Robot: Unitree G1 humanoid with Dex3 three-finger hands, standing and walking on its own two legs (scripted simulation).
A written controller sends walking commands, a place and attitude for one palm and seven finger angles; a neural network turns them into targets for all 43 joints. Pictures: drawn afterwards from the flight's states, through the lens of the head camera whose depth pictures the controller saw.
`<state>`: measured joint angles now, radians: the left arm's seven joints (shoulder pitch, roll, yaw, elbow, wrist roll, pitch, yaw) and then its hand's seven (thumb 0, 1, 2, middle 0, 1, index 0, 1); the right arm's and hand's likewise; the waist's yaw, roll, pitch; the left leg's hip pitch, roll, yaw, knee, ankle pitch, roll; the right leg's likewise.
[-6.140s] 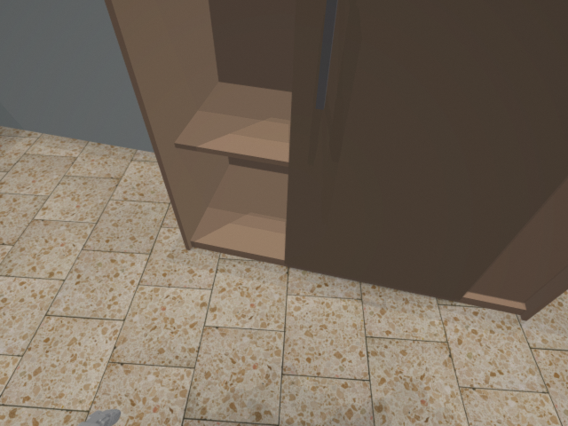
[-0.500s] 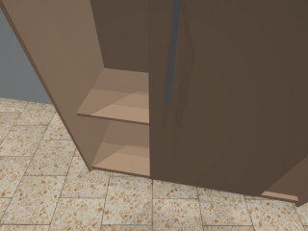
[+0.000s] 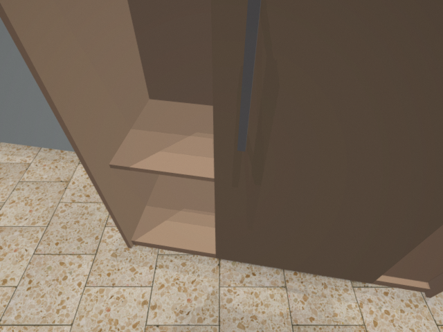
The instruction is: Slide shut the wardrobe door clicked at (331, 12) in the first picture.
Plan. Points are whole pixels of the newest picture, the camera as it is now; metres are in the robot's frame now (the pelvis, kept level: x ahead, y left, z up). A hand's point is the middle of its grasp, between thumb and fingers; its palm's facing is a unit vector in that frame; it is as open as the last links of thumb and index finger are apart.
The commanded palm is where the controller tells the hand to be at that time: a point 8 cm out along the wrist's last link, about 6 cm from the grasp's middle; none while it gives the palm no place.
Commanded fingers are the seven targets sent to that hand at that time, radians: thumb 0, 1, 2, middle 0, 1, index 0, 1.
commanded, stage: shuffle to correct the standing spot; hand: right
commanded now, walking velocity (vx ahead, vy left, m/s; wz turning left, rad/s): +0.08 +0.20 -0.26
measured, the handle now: (248, 78) +0.53 -0.02 +0.21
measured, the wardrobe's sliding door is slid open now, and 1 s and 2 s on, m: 0.42 0.42 0.42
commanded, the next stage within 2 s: come to a stop and stand still in 0.78 s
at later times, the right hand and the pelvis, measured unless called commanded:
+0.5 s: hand out of the picture -0.01 -0.07 -0.18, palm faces +0.16 +0.98 -0.15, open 7.4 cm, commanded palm none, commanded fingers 0.00 -0.90 -0.90 0.20 0.30 0.20 0.30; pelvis +0.04 +0.08 +0.00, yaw -7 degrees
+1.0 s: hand out of the picture +0.11 -0.01 -0.18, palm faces +0.14 +0.95 -0.27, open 7.4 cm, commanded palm none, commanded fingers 0.00 -0.90 -0.90 0.20 0.30 0.20 0.30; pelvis +0.10 +0.19 -0.02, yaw -6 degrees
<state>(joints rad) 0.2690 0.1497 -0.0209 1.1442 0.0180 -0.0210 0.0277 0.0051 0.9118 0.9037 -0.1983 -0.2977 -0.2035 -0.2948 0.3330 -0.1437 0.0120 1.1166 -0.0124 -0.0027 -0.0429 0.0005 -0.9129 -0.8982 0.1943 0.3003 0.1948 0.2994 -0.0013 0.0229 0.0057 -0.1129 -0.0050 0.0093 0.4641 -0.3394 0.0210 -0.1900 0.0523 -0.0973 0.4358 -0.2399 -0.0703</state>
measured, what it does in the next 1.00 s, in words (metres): steps to the left: right foot, then left foot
